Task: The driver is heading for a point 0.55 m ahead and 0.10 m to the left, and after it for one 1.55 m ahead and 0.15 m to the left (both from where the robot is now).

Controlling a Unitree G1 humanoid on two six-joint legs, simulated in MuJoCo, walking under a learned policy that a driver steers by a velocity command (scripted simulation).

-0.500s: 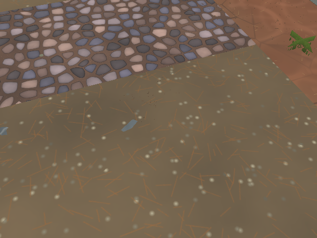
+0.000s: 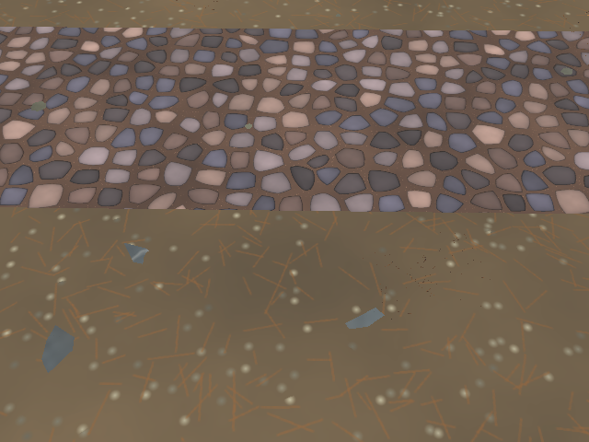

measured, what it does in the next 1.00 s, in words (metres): walks ahead: left foot, then right foot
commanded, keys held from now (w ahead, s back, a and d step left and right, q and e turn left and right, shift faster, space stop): w+q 0.44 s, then w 0.14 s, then e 0.42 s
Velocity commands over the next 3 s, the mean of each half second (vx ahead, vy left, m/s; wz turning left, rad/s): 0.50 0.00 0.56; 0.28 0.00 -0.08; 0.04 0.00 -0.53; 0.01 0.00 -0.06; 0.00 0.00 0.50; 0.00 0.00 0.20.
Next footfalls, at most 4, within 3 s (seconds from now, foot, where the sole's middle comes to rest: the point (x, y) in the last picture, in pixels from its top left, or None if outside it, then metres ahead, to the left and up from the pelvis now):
0.16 left None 0.25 0.15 -0.78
0.66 right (314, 401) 0.58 0.03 -0.78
1.14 left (218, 406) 0.56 0.24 -0.78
1.54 right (335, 425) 0.53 -0.03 -0.78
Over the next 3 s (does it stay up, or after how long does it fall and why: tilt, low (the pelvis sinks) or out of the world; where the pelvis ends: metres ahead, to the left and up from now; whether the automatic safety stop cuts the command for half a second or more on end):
stays up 0.47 0.08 -0.01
